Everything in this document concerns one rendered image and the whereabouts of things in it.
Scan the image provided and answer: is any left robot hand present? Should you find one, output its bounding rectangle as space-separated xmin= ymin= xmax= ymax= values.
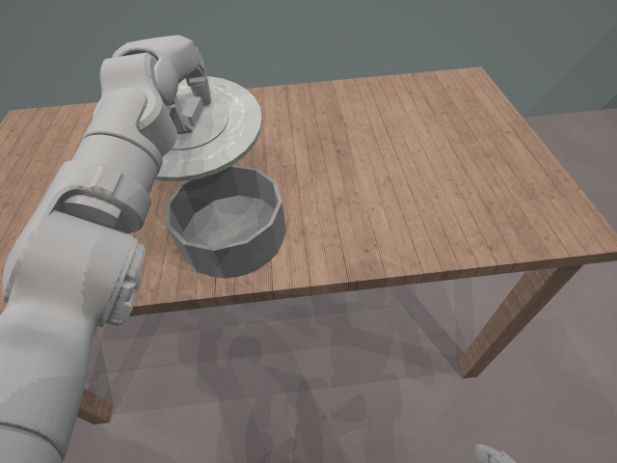
xmin=112 ymin=35 xmax=211 ymax=134

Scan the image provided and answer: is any knob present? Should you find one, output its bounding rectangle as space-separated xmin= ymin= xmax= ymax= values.
xmin=175 ymin=95 xmax=203 ymax=126

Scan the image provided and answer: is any left robot forearm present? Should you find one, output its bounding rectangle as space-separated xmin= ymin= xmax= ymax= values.
xmin=2 ymin=46 xmax=178 ymax=303

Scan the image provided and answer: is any right robot hand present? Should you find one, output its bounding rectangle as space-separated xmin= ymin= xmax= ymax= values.
xmin=474 ymin=444 xmax=516 ymax=463

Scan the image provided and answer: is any left robot upper arm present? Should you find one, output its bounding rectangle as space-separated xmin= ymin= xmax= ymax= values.
xmin=0 ymin=210 xmax=147 ymax=463

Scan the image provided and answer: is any lid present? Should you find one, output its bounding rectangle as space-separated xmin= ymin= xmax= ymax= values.
xmin=155 ymin=76 xmax=262 ymax=181

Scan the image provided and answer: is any pot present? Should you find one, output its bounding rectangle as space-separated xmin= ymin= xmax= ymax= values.
xmin=166 ymin=165 xmax=286 ymax=278

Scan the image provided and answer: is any table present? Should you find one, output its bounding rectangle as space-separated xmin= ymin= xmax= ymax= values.
xmin=0 ymin=67 xmax=617 ymax=424

